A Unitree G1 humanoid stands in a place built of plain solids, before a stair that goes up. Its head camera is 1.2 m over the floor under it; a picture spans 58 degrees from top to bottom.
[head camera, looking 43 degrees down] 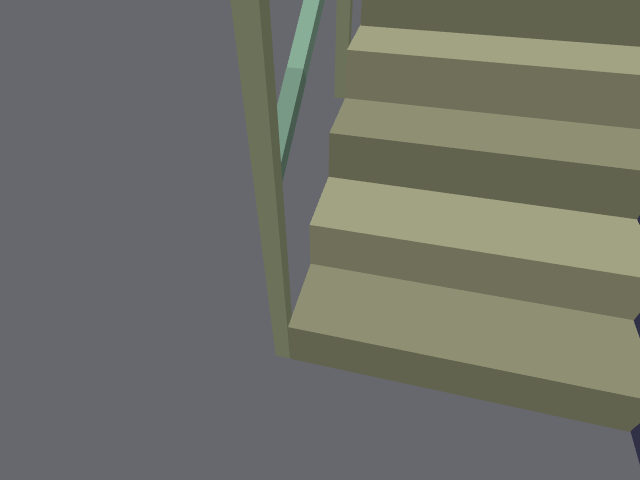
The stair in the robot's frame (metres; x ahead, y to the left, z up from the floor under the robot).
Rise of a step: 0.17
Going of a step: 0.26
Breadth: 0.97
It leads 14 degrees to the right of straight ahead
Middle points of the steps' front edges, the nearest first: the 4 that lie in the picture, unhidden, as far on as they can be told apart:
0.63 -0.38 0.17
0.88 -0.44 0.34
1.13 -0.50 0.51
1.39 -0.56 0.68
